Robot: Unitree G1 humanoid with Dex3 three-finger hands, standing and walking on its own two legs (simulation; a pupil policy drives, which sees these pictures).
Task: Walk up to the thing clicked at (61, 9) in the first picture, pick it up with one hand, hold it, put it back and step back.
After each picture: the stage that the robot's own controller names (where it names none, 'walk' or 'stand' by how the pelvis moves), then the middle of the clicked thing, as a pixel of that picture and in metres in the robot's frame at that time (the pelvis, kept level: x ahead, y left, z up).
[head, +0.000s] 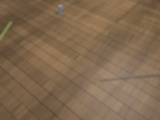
stand; (60, 9) +2.05 +0.39 -0.72
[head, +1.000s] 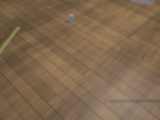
walk; (71, 18) +1.91 +0.19 -0.71
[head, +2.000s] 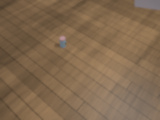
walk; (62, 42) +1.28 +0.21 -0.71
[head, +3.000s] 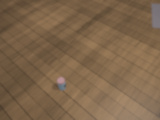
walk; (61, 83) +0.75 +0.24 -0.69
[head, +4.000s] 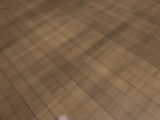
walk; out of the picture +0.42 +0.23 -0.71
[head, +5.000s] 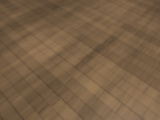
stand; out of the picture +0.28 +0.22 -0.72
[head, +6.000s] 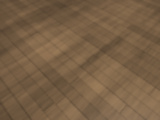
stand; out of the picture +0.29 +0.21 -0.72
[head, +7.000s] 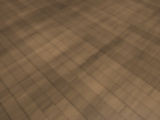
stand; out of the picture +0.29 +0.22 -0.73
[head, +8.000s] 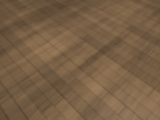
stand; out of the picture +0.28 +0.21 -0.73
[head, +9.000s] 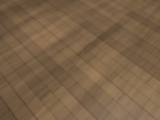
go down; out of the picture +0.31 +0.21 -0.71
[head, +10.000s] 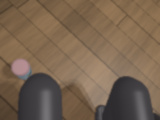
go down; (22, 69) +0.37 +0.25 -0.28
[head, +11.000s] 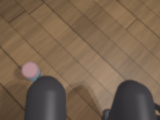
close in; (32, 72) +0.37 +0.24 -0.30
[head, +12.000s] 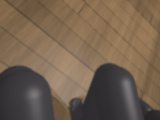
close in; out of the picture +0.35 +0.27 -0.21
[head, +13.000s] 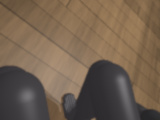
close; out of the picture +0.35 +0.28 -0.21
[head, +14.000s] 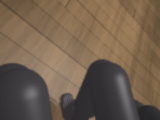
lift; out of the picture +0.35 +0.28 -0.22
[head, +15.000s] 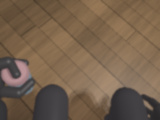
lift; (19, 79) +0.31 +0.23 -0.04
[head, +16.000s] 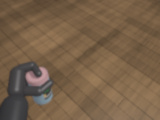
lift; (40, 86) +0.33 +0.17 +0.02
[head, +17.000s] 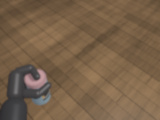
hold; (38, 87) +0.33 +0.18 +0.00
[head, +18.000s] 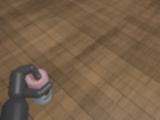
hold; (39, 87) +0.33 +0.17 +0.00
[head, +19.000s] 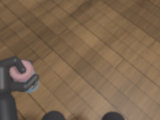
crouch; (25, 77) +0.36 +0.21 -0.06
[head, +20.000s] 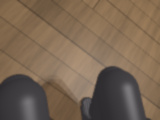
lower; out of the picture +0.39 +0.28 -0.17
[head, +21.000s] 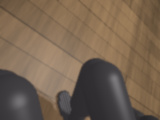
lower; out of the picture +0.38 +0.30 -0.22
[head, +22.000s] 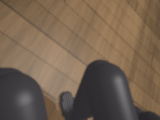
lower; out of the picture +0.38 +0.30 -0.22
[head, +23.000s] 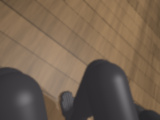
lower; out of the picture +0.38 +0.30 -0.22
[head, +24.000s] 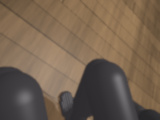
lower; out of the picture +0.37 +0.29 -0.22
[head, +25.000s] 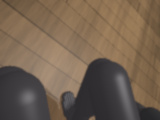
withdraw; out of the picture +0.36 +0.27 -0.22
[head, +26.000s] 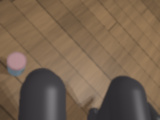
stand; (16, 64) +0.37 +0.25 -0.26
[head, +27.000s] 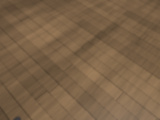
stand; out of the picture +0.32 +0.21 -0.63
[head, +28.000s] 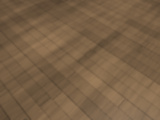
stand; out of the picture +0.32 +0.22 -0.67
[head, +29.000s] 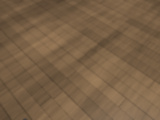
stand; out of the picture +0.32 +0.22 -0.67
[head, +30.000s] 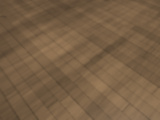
walk; out of the picture +0.34 +0.21 -0.72
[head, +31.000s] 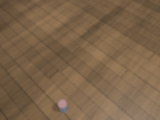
walk; (63, 106) +0.46 +0.20 -0.70
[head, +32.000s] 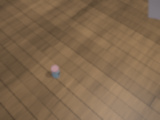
walk; (55, 71) +0.75 +0.26 -0.70
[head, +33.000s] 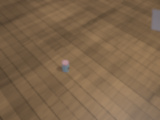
stand; (65, 66) +1.00 +0.21 -0.71
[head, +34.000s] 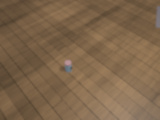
stand; (68, 66) +0.98 +0.20 -0.72
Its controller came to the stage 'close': yes
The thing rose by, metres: 0.71
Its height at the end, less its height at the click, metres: +0.00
